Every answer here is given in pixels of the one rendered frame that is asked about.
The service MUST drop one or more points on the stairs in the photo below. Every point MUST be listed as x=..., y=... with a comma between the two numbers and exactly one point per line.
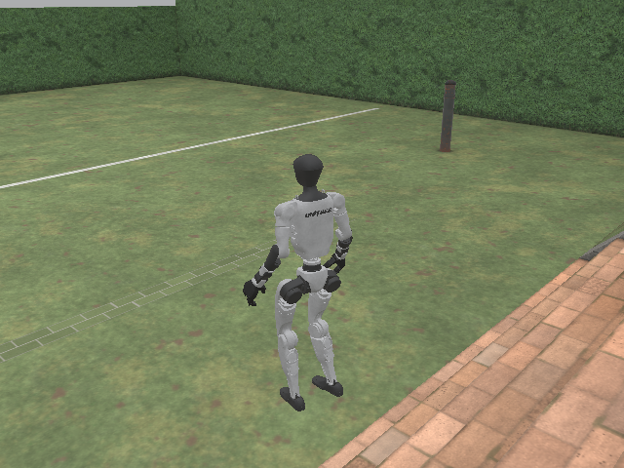
x=543, y=388

